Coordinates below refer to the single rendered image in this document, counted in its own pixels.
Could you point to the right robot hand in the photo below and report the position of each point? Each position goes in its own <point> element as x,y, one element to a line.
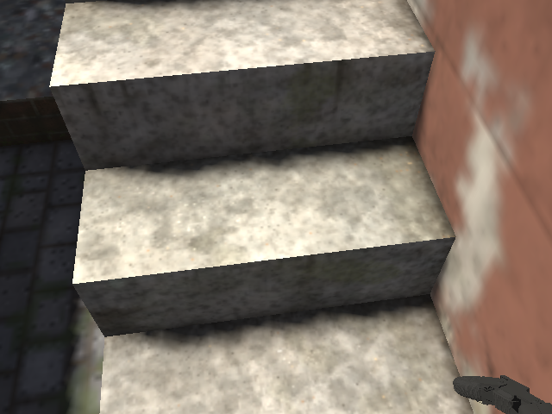
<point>506,394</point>

